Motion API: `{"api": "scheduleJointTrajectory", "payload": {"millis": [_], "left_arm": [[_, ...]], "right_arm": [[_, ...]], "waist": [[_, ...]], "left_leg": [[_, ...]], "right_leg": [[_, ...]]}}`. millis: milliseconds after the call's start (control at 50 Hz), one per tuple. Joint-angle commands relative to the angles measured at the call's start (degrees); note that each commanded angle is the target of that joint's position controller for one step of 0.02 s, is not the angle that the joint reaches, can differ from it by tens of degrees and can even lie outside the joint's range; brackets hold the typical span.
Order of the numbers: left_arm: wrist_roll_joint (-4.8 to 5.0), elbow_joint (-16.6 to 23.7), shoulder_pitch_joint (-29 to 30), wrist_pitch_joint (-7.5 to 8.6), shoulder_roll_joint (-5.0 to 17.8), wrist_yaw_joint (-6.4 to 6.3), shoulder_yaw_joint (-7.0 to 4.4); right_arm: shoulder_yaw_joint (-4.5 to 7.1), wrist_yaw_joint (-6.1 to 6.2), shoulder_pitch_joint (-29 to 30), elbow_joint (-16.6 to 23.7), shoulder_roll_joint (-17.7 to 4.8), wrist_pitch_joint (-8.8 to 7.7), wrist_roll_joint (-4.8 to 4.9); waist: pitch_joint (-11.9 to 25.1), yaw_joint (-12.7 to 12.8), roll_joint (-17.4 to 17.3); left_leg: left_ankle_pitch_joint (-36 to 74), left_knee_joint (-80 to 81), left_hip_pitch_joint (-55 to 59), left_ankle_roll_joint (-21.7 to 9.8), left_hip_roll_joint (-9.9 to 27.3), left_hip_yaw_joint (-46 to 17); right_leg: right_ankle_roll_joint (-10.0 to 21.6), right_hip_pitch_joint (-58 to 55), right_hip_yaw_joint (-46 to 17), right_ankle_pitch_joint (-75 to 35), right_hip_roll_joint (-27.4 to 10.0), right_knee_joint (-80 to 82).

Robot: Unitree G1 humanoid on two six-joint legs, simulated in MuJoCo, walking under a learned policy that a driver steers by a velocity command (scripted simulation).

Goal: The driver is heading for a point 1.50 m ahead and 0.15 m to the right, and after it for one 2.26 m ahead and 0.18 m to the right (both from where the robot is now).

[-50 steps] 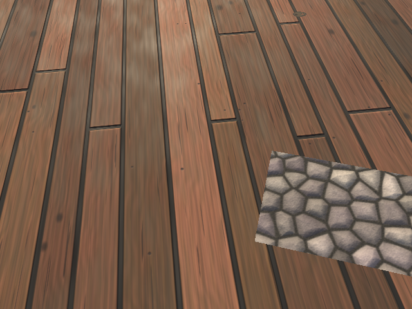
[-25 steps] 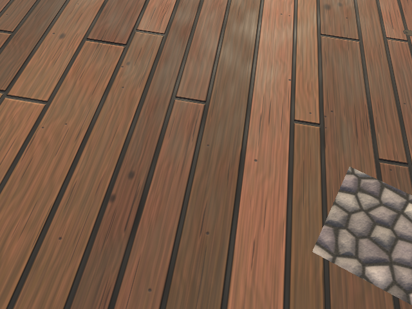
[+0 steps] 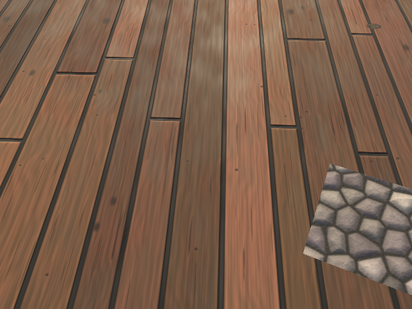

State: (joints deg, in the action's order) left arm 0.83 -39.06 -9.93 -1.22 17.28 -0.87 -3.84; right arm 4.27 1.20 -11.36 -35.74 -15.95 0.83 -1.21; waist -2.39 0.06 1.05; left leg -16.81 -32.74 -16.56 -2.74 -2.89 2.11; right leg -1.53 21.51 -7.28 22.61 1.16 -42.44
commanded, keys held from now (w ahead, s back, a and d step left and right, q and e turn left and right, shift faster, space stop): e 0.50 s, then q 0.36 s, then w+q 0.14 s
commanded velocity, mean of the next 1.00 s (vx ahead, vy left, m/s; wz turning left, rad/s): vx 0.02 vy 0.00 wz -0.21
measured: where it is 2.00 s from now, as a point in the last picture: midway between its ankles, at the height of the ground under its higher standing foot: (195, 289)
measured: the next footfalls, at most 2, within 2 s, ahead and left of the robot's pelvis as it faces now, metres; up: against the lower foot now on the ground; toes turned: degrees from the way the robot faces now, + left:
right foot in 0.24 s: +0.02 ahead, -0.16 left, +0.00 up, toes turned -10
left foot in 0.70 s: +0.09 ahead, +0.07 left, +0.00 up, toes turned -20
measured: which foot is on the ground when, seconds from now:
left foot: down 0.00-0.24, up 0.26-0.68, down 0.70-0.94, up 0.96-1.00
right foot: up 0.00-0.22, down 0.24-1.00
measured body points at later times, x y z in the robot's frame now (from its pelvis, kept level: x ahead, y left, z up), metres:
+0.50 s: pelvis -0.01 -0.07 +0.02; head +0.02 -0.11 +0.46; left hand +0.21 +0.16 -0.06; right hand +0.08 -0.39 -0.09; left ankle +0.05 +0.09 -0.65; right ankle -0.02 -0.15 -0.73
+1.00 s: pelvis +0.02 -0.05 +0.00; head +0.04 -0.05 +0.45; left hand +0.19 +0.21 -0.09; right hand +0.13 -0.35 -0.09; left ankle +0.04 +0.08 -0.70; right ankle -0.02 -0.15 -0.73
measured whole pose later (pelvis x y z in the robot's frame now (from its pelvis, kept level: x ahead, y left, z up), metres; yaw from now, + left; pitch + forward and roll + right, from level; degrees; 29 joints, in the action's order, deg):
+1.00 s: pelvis +0.02 -0.05 +0.00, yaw -10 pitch +1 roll -1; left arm -0.7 -38.0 -14.3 1.2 16.1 -0.8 -3.9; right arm 3.6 0.8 -11.4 -36.7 -16.6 0.6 1.5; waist -0.1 1.2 -0.9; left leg -26.5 -49.2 -23.9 -0.9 -1.8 -6.0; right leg 3.1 14.1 0.8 19.5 2.4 -32.1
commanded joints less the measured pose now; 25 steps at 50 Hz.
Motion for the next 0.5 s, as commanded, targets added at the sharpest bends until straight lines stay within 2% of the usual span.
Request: {"api": "scheduleJointTrajectory", "payload": {"millis": [20,40,60,100,120,160,180,200,220,240,260,280,300,320,340,360,400,500], "left_arm": [[0.27,5.58,1.71,-0.04,7.71,0.33,-2.70],[0.64,5.42,1.30,-0.50,6.73,0.45,-2.60],[0.70,5.42,1.62,-0.88,5.32,0.54,-2.07],[0.60,5.83,2.33,-1.12,3.44,1.03,-1.15],[0.72,6.26,2.52,-1.10,3.21,1.44,-0.93],[0.99,6.79,1.87,-1.16,4.37,2.11,-1.28],[0.94,6.60,0.46,-1.27,4.68,2.36,-1.55],[0.70,5.97,-1.69,-1.40,4.85,2.38,-1.89],[0.27,5.61,-3.48,-1.45,6.33,1.88,-2.61],[0.26,6.57,-5.01,-1.22,12.28,1.03,-4.19],[-1.61,8.70,-4.46,-0.28,17.09,0.98,-4.56],[-3.06,8.36,-6.12,0.93,14.82,1.46,-4.12],[-2.67,7.75,-3.60,1.72,13.14,1.43,-3.38],[-1.32,7.70,-0.59,1.77,11.53,0.98,-3.10],[-0.27,8.01,1.56,1.49,9.95,0.53,-2.43],[-0.10,8.14,2.38,1.15,9.48,0.13,-2.03],[-0.56,8.10,1.74,0.75,9.12,-0.46,-1.84],[-0.26,7.61,-0.23,0.14,9.96,-1.28,-2.32]], "right_arm": [[1.96,0.68,-0.15,4.56,-7.54,-1.57,-0.07],[2.06,0.82,1.56,4.49,-7.89,-1.72,0.37],[2.36,0.87,2.93,4.22,-8.67,-1.71,0.76],[2.74,0.87,4.02,3.73,-9.61,-1.02,0.82],[2.86,0.83,4.06,3.52,-9.79,-0.57,0.84],[3.11,0.74,2.91,2.76,-10.32,-0.06,1.44],[3.15,0.69,2.92,2.49,-10.54,0.08,2.05],[3.08,0.64,3.05,2.20,-10.32,0.07,2.77],[2.71,0.46,0.34,1.02,-8.77,-0.20,2.84],[1.96,0.18,-1.23,1.43,-5.95,-0.37,0.76],[1.02,0.50,3.43,5.01,-4.59,-0.63,-1.19],[1.79,0.94,6.85,5.30,-7.41,-0.83,0.18],[2.12,1.13,6.96,4.62,-8.38,-0.63,1.24],[2.48,1.57,5.73,3.25,-8.61,-0.38,0.92],[2.67,1.95,5.43,2.60,-8.93,-0.10,0.49],[2.68,1.81,4.66,2.15,-8.54,-0.06,0.32],[2.27,1.34,3.52,1.39,-6.94,-0.26,0.70],[1.43,1.15,7.00,1.74,-5.35,-0.66,1.07]], "waist": [[5.41,-1.07,-7.61],[4.71,-0.07,-5.01],[3.93,0.12,-4.94],[4.54,-0.53,-6.93],[5.49,-0.88,-8.46],[7.36,-1.24,-10.16],[8.01,-0.37,-9.89],[8.40,0.85,-9.34],[8.14,1.11,-6.45],[7.34,0.08,6.81],[7.26,0.84,16.72],[11.39,4.73,9.86],[8.08,2.62,7.30],[6.47,0.98,4.68],[5.83,0.23,4.63],[6.33,-0.57,5.06],[8.20,-0.83,4.94],[7.44,0.93,6.19]], "left_leg": [[27.12,13.03,9.80,-16.40,26.35,-25.20],[26.81,12.78,9.61,-14.81,24.77,-21.26],[26.28,12.80,9.22,-12.81,22.38,-16.93],[27.81,12.03,7.73,-10.62,18.49,-9.44],[28.66,11.46,7.41,-10.13,17.66,-6.96],[28.47,9.49,9.08,-9.48,18.23,-5.18],[26.91,7.64,9.10,-8.48,18.40,-4.22],[23.43,4.89,7.62,-6.61,17.90,-2.62],[16.40,-0.17,3.38,-3.05,15.96,0.19],[-1.78,-14.63,-9.78,3.01,10.57,5.89],[-24.28,-28.32,-23.73,6.99,2.41,1.77],[-24.06,-36.22,-23.67,7.00,2.89,-5.77],[-18.57,-37.46,-24.37,6.37,4.00,-6.91],[-13.11,-35.71,-24.59,6.29,4.87,-7.12],[-9.52,-34.08,-23.77,6.65,5.23,-7.37],[-6.80,-34.62,-20.99,7.22,4.34,-6.82],[-3.59,-33.82,-18.77,7.90,3.05,-6.38],[-1.96,-19.88,-17.53,8.59,2.04,-7.56]], "right_leg": [[-1.20,12.57,2.09,13.14,-2.28,-22.93],[-1.51,13.37,1.71,11.49,-3.78,-23.13],[-1.74,13.06,2.55,8.48,-4.80,-20.07],[-2.07,8.00,6.13,4.84,-4.61,-13.21],[-1.96,4.97,7.71,3.75,-4.04,-9.32],[-1.36,1.20,9.79,0.81,-2.74,-1.81],[-0.58,-1.61,11.14,-3.15,-1.80,3.68],[0.68,-5.91,12.64,-8.47,-0.27,10.42],[2.50,-11.77,10.66,-13.80,0.53,16.21],[7.04,-20.59,-5.70,-30.92,-9.99,20.26],[19.84,-21.14,-25.83,-46.56,-24.07,20.77],[23.91,-19.43,-25.89,-40.21,-24.49,22.74],[20.57,-17.51,-20.27,-34.42,-20.53,22.66],[16.84,-16.34,-16.30,-29.66,-16.94,22.24],[14.91,-15.09,-14.25,-29.80,-15.05,21.97],[14.40,-13.10,-12.55,-32.39,-13.39,21.89],[14.49,-13.35,-11.38,-33.39,-12.03,21.75],[14.22,-15.39,-14.66,-25.14,-10.72,21.54]]}}
Velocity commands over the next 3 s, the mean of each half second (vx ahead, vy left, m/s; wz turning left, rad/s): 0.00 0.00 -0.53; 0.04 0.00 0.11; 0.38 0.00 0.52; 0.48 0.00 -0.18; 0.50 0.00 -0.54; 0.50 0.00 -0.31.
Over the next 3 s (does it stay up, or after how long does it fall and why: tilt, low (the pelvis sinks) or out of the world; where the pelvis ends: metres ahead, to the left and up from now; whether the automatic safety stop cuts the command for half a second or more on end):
stays up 1.02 -0.09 0.02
